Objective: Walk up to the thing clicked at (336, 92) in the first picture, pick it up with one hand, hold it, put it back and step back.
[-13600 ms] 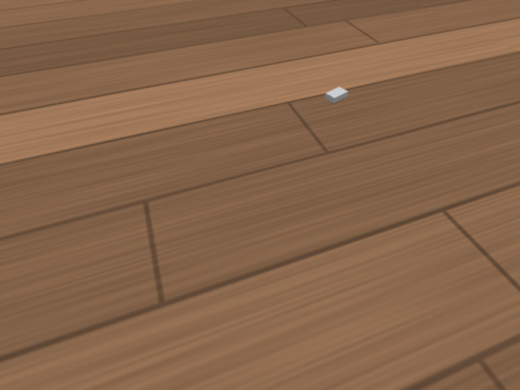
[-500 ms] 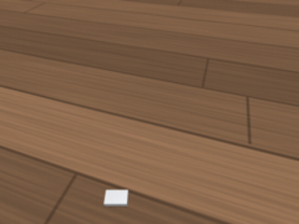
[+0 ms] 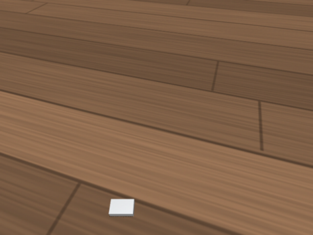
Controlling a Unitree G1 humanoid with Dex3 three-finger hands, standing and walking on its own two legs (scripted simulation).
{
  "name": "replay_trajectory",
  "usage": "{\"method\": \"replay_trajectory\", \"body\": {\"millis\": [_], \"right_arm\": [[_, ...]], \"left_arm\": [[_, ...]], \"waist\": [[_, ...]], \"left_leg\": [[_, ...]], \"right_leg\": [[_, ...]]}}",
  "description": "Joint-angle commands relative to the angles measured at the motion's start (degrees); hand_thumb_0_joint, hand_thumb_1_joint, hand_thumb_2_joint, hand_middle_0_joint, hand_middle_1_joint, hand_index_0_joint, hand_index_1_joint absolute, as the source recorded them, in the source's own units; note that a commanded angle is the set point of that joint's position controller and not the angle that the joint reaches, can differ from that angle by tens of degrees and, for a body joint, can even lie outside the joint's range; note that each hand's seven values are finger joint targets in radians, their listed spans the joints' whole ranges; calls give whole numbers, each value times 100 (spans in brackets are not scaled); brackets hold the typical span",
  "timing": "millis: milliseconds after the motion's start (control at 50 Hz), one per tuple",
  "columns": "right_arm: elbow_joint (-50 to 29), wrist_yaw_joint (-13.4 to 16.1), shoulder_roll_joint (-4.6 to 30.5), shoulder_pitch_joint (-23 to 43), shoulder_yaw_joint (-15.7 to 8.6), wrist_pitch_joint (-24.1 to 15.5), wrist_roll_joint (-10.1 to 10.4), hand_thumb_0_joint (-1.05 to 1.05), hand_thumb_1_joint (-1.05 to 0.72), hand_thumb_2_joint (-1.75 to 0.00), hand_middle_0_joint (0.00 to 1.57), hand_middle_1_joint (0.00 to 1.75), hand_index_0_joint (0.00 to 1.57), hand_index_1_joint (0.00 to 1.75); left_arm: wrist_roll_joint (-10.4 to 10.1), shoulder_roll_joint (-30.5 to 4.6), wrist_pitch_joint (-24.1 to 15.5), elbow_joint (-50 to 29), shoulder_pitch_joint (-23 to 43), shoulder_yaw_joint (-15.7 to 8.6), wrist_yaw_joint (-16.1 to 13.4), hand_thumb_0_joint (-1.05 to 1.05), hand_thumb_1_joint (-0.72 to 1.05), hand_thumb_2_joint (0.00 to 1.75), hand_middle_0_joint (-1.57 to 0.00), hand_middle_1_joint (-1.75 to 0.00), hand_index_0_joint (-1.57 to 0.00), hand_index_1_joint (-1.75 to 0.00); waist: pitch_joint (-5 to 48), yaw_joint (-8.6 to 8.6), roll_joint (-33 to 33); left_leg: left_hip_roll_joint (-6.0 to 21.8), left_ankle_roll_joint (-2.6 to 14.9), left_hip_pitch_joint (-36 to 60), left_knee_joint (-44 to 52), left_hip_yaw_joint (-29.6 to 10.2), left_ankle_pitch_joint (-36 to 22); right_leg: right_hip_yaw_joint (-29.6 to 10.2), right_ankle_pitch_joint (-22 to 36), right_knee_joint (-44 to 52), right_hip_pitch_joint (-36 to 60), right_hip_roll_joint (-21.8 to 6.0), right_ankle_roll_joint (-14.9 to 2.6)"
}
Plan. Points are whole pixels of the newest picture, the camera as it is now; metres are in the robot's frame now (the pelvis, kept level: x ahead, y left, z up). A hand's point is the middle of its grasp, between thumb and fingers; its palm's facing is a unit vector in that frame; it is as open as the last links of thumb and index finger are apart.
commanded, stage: stand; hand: left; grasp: from above
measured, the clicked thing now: (122, 207) +0.43 +0.25 -0.76
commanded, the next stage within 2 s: rise first in 0.68 s
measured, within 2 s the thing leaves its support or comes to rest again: neither
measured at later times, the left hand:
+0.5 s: hand out of the picture +0.07 +0.25 -0.16, palm faces -0.03 -0.94 -0.35, open 7.4 cm
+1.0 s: hand out of the picture +0.14 +0.25 -0.17, palm faces +0.00 -0.94 -0.35, open 8.5 cm
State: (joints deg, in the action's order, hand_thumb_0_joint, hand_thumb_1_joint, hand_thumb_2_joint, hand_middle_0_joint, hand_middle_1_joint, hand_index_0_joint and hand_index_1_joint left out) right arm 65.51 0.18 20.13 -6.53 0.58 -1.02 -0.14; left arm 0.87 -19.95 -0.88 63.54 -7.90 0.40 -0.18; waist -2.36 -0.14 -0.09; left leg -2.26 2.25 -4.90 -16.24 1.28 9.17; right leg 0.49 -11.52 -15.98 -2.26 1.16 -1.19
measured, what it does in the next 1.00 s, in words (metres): stands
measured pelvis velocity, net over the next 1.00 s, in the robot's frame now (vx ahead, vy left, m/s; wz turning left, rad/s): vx -0.02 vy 0.00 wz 0.01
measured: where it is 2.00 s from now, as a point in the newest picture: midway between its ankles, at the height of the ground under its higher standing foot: outside the picture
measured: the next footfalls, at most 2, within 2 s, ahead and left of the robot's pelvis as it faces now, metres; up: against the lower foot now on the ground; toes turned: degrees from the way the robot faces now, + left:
none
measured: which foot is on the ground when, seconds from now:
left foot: down 0.00-1.00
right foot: down 0.00-1.00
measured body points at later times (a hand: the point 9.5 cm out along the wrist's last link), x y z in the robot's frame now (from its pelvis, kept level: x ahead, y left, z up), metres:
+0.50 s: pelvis +0.00 +0.00 +0.00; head +0.00 +0.00 +0.45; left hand +0.07 +0.30 -0.13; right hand +0.07 -0.30 -0.13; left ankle +0.00 +0.09 -0.75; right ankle -0.03 -0.10 -0.75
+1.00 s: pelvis -0.02 +0.00 -0.02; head +0.03 +0.00 +0.43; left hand +0.14 +0.30 -0.14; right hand +0.08 -0.28 -0.14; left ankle +0.00 +0.09 -0.75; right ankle -0.03 -0.10 -0.75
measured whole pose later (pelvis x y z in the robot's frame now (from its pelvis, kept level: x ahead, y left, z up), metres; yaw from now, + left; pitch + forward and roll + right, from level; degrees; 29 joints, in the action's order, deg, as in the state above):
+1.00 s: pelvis -0.02 +0.00 -0.02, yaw +0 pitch +7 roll +0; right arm 46.6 1.7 15.9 -12.5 -0.2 -2.8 2.4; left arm 4.9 -19.6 -1.1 60.2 3.1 -6.9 0.9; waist 0.1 0.7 0.5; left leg -1.5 2.0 -25.4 -33.8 0.9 15.0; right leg 1.5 -17.6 -33.5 -22.5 1.7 -1.9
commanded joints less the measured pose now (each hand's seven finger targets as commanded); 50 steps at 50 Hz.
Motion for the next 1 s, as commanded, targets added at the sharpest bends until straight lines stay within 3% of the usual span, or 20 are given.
{"method": "replay_trajectory", "body": {"millis": [0,280,460,740,760,780,800,820,840,860,880,920,940,980], "right_arm": [[-356,67,1216,210,-246,-126,-20,0,-90,-90,20,30,20,30],[-380,82,1231,210,-243,-121,-34,0,-90,-90,20,30,20,30],[-348,73,1206,207,-238,-123,-21,0,-90,-90,20,30,20,30],[-338,80,1228,130,-227,-122,-36,0,-90,-90,20,30,20,30],[-340,79,1247,180,-239,-121,-24,0,-90,-90,20,30,20,30],[-2000,193,365,56,0,-415,416,0,-97,-91,20,30,20,30],[-1671,234,461,-219,7,-404,421,0,-91,-90,20,30,20,30],[-1653,297,626,-502,-117,-330,443,0,-91,-90,20,30,20,30],[-1741,302,619,-597,-181,-280,409,0,-92,-90,20,30,20,30],[-1931,299,609,-657,-226,-294,378,0,-90,-90,20,30,20,30],[-2074,299,597,-743,-320,-329,276,0,-92,-90,20,30,20,30],[-2383,213,625,-949,-465,-351,201,0,-95,-91,20,30,20,30],[-2591,195,607,-958,-496,-361,207,0,-93,-90,20,30,20,30],[-2877,205,535,-892,-498,-344,248,0,-92,-90,20,30,20,30]], "left_arm": [[-21,-1211,-114,-312,150,-206,-74,0,90,90,-20,-30,-20,-30],[-18,-1229,-117,-332,211,-217,-78,0,90,90,-20,-30,-20,-30],[-30,-1206,-98,-281,168,-219,-70,0,90,90,-20,-30,-20,-30],[-34,-1223,-115,-302,209,-209,-67,0,90,90,-20,-30,-20,-30],[-25,-1220,-111,-295,171,-205,-74,0,83,92,-21,-34,-20,-34],[-367,-269,-641,-2306,2182,-198,-172,0,75,93,-28,-40,-23,-42],[-348,-596,-608,-2019,2969,-304,-187,0,67,91,-25,-48,-21,-50],[-205,-1121,-354,-891,1660,-625,-204,0,62,89,-23,-56,-22,-58],[-89,-1116,-222,-474,1423,-672,-119,0,54,85,-26,-64,-26,-65],[27,-1232,-207,-533,1897,-732,-35,0,46,89,-21,-71,-21,-71],[210,-1465,-277,-751,2156,-906,6,0,38,85,-22,-79,-23,-78],[482,-1279,-114,-256,651,-1116,82,0,22,86,-18,-90,-21,-87],[544,-1287,-75,-689,559,-1142,83,0,14,89,-16,-92,-18,-90],[614,-1013,196,-911,356,-1019,32,0,-2,88,-18,-94,-19,-92]], "waist": [[309,30,84],[437,45,32],[228,23,59],[342,34,17],[325,18,-15],[-133,759,-203],[161,534,82],[130,352,44],[323,332,326],[545,300,313],[1237,202,245],[1556,-90,-66],[1870,-201,-368],[1817,-132,-288]], "left_leg": [[1014,-18,225,135,-827,-1072],[1023,-14,294,90,-790,-1182],[1013,-23,159,210,-823,-927],[1013,-13,192,141,-801,-1091],[1028,-13,201,145,-830,-1103],[209,-71,-742,-362,-62,-293],[202,-56,-700,-459,-135,-139],[163,-55,-846,-572,-74,-96],[138,-17,-1038,-845,-111,-86],[173,-11,-1170,-1074,-142,-99],[153,-1,-1181,-1405,-127,-348],[117,-79,-1520,-1757,-177,-468],[94,-104,-1457,-1807,-150,-664],[67,-99,-1520,-1757,-167,-704]], "right_leg": [[-679,942,250,-230,-908,-72],[-702,1132,237,-141,-933,-84],[-694,797,274,-236,-893,-85],[-724,1005,261,-180,-926,-83],[-690,979,252,-178,-910,-79],[-162,813,-326,-1629,-108,-21],[-107,599,-382,-1336,-108,0],[-68,489,-492,-1363,-119,-28],[-83,379,-666,-1576,-97,-57],[-53,380,-928,-1688,-94,-69],[-91,671,-1224,-1636,-121,-59],[-54,568,-1623,-1783,-72,-127],[-72,682,-1710,-1701,-65,-147],[-66,698,-1641,-1694,-22,-137]]}}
